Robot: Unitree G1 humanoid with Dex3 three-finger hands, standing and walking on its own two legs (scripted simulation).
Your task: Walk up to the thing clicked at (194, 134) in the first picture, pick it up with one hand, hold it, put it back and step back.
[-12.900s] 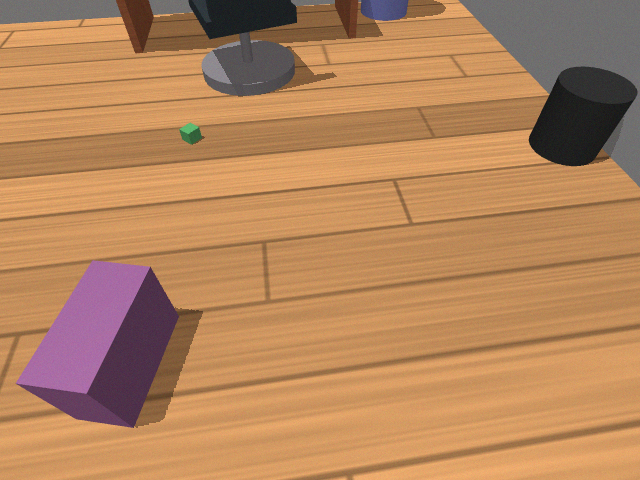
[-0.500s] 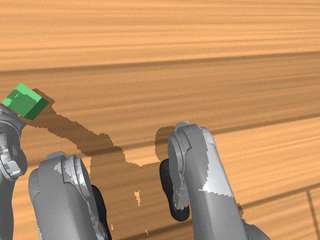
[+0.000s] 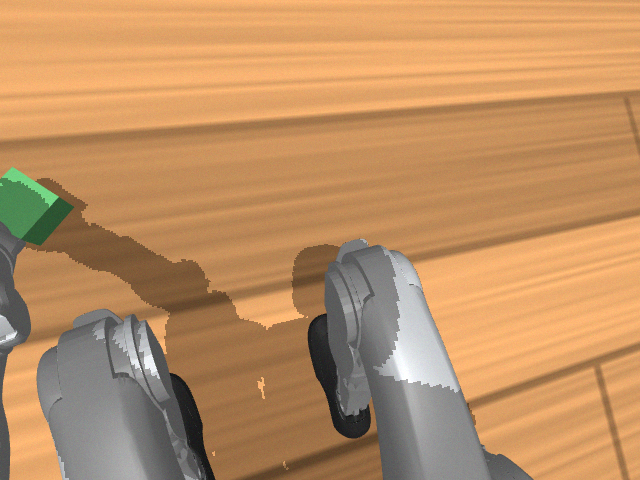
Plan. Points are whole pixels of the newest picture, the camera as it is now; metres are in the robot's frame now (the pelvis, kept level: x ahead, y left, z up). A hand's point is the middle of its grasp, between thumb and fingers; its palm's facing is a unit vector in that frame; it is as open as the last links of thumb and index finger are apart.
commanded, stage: rise first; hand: left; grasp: from above
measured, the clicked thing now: (27, 208) +0.48 +0.29 -0.28
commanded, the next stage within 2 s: approach in 0.86 s
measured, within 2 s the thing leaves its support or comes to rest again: neither
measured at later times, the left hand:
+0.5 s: hand out of the picture +0.44 +0.33 -0.18, palm faces -0.27 -0.33 -0.90, open 13.4 cm
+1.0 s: hand out of the picture +0.44 +0.33 -0.18, palm faces -0.28 -0.33 -0.90, open 13.1 cm
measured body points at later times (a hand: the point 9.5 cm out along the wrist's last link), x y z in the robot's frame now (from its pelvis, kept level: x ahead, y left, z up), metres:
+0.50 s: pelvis +0.00 +0.00 +0.00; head +0.26 +0.06 +0.37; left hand +0.45 +0.34 -0.12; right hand +0.02 -0.26 -0.10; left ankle +0.07 +0.13 -0.28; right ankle +0.11 -0.13 -0.28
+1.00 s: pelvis +0.00 +0.00 +0.00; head +0.26 +0.06 +0.37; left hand +0.45 +0.34 -0.13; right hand +0.01 -0.26 -0.09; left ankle +0.07 +0.13 -0.28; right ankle +0.11 -0.13 -0.28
